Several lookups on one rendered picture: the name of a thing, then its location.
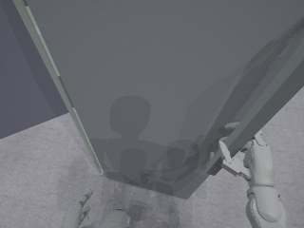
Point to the handle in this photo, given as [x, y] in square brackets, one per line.
[288, 81]

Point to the right robot hand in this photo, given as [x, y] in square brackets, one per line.
[258, 156]

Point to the left robot hand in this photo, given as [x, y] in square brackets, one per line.
[75, 214]

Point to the right robot forearm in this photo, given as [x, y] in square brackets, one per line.
[264, 210]

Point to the fridge door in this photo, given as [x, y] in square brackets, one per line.
[154, 82]

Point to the left robot thigh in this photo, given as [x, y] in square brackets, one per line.
[115, 219]

